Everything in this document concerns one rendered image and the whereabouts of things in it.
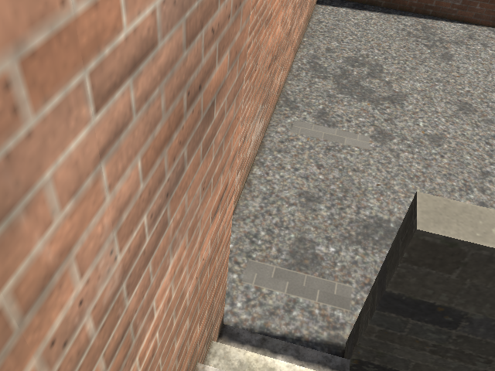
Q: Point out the stairs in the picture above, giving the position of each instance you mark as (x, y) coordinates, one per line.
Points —
(240, 350)

